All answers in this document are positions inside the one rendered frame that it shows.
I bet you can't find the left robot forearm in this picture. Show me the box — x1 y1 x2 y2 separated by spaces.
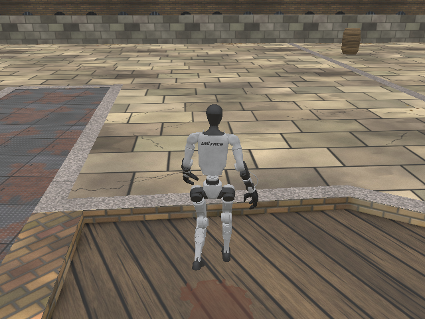
181 158 191 177

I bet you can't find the robot left hand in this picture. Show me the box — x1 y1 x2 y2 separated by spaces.
183 173 199 185

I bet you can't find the right robot forearm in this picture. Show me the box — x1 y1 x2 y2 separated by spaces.
240 161 256 193

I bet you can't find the robot right shin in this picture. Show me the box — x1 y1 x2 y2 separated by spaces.
222 213 232 253

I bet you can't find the robot right hand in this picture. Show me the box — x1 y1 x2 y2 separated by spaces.
244 190 258 210

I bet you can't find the left robot upper arm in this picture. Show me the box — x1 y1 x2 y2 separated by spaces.
183 132 200 168

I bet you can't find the right robot upper arm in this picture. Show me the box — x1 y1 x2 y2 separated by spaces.
227 134 245 171

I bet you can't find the humanoid robot torso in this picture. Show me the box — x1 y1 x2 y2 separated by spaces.
198 130 229 199

